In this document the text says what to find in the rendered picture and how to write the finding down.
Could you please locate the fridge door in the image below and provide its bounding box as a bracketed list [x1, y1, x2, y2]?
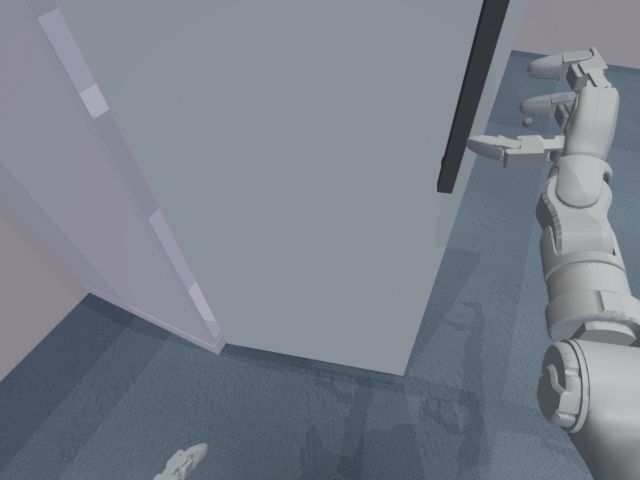
[54, 0, 528, 376]

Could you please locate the right robot hand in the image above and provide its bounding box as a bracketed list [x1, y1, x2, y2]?
[466, 47, 619, 169]

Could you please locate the robot right upper arm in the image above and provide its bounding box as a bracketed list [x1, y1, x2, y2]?
[537, 339, 640, 480]

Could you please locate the left robot hand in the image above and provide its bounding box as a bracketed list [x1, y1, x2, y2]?
[152, 443, 208, 480]

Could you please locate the robot right forearm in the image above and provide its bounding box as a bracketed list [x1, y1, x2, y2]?
[535, 155, 640, 348]

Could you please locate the handle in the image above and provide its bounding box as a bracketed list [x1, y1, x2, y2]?
[437, 0, 510, 194]

